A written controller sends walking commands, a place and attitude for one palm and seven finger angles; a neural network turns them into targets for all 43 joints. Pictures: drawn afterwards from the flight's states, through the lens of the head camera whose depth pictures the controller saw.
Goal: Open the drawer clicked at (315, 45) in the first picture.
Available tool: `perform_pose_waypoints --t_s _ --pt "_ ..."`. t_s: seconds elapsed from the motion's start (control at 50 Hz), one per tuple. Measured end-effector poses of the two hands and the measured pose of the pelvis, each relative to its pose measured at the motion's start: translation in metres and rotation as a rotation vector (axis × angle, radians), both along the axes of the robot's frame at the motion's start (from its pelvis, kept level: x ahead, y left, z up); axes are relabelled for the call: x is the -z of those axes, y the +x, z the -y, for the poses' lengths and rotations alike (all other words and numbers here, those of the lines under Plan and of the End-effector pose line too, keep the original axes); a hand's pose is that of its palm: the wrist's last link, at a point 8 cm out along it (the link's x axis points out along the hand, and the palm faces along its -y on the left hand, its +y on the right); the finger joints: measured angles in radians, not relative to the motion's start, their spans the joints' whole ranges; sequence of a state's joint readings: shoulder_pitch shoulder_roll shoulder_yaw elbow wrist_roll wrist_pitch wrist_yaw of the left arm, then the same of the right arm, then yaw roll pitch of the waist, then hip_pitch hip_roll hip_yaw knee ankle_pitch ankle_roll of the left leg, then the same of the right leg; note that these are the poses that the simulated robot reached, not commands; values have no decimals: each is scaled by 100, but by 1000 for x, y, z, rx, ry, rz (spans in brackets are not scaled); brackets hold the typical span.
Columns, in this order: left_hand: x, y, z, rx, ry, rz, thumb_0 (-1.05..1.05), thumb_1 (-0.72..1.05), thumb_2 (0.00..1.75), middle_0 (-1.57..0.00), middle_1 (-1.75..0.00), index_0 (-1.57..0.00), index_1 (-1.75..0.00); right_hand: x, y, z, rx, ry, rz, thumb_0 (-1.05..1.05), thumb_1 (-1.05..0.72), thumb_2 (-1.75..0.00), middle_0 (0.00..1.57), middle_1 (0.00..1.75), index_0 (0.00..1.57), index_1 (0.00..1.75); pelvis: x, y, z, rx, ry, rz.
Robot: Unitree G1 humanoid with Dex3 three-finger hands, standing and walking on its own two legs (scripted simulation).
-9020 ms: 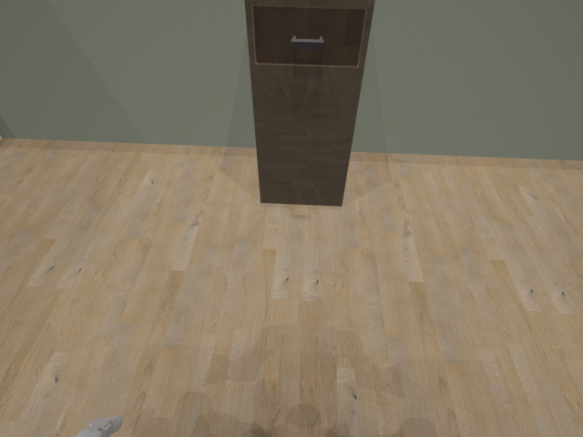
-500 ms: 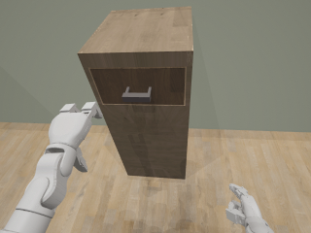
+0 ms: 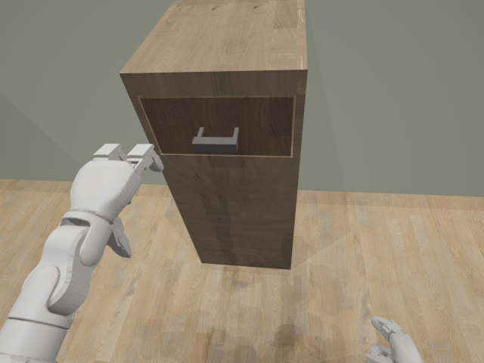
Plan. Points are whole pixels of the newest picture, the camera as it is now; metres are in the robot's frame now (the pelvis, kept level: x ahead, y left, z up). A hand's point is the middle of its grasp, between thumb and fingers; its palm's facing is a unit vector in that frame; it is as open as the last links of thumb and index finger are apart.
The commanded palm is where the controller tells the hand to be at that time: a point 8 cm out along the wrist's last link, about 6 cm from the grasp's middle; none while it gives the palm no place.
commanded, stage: raise the hand with hooked fingers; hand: left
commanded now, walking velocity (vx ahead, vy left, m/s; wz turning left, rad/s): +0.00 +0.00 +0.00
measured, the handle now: (217, 137) +0.59 +0.16 +0.02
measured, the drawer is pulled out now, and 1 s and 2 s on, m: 0.00 0.00 0.00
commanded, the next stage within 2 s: move the hooked fingers above the handle in 0.02 s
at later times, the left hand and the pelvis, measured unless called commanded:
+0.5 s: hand (149, 182) +0.36 +0.21 +0.11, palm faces +0.10 -0.04 -0.99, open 13.9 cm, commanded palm +0.33 +0.21 +0.17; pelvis -0.01 +0.00 +0.00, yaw +0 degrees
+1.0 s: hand (181, 156) +0.44 +0.19 +0.10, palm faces +0.06 +0.00 -1.00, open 13.9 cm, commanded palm +0.42 +0.19 +0.15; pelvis +0.01 -0.01 +0.00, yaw -1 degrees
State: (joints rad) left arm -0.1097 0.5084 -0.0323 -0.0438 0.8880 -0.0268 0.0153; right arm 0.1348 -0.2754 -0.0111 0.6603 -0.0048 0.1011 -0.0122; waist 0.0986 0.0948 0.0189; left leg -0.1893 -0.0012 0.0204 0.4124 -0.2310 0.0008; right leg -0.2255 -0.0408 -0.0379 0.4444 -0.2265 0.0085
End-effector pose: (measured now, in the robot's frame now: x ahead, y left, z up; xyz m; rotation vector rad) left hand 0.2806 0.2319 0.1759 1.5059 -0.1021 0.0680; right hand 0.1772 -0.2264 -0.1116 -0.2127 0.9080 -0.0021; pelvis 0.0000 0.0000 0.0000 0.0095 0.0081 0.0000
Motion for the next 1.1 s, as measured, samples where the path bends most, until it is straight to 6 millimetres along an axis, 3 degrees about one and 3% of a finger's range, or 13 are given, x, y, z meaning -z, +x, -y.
perform_pose_waypoints --t_s 0.16,0.28,0.38,0.58,0.72,0.82,1.02,1.1 --pt "-3 5 -22 -142 -1 -11 -1 -49 30 -32 -120 -31 -120 -1 4 -11 -4 36 15 1 -91 -90 20 30 20 30 0 -6 -2 -5 1 3" --pt "12 9 6 -35 -7 -89 -1 -49 30 -32 -120 -31 -120 -8 10 -17 -16 28 60 1 -90 -90 20 30 20 30 0 -8 -3 -12 1 9" --pt "14 22 25 57 4 -55 -1 -49 30 -32 -120 -32 -120 -10 7 -15 -2 20 67 1 -90 -90 20 30 20 30 0 -10 -2 -6 1 5" --pt "10 64 18 -60 38 -42 -1 -49 30 -32 -120 -32 -120 5 -24 3 59 11 -34 1 -90 -90 20 30 20 30 0 -8 2 -2 2 -28" --pt "26 87 49 27 33 -125 -1 -49 30 -32 -120 -31 -120 13 -43 19 115 -13 -88 1 -90 -90 20 30 20 30 1 -2 3 2 5 -45" --pt "28 103 66 87 26 -85 -1 -49 30 -32 -120 -32 -120 15 -52 28 152 -24 -106 1 -91 -90 20 30 20 30 2 3 5 13 7 -64" --pt "27 136 45 -91 62 -71 0 -49 30 -32 -120 -31 -120 22 -57 35 186 -15 -151 1 -91 -90 20 30 20 30 4 12 10 19 7 -105" --pt "35 143 50 -78 61 -140 -1 -49 30 -32 -120 -31 -120 22 -55 37 189 -26 -156 1 -91 -90 20 30 20 30 5 15 9 6 5 -110"
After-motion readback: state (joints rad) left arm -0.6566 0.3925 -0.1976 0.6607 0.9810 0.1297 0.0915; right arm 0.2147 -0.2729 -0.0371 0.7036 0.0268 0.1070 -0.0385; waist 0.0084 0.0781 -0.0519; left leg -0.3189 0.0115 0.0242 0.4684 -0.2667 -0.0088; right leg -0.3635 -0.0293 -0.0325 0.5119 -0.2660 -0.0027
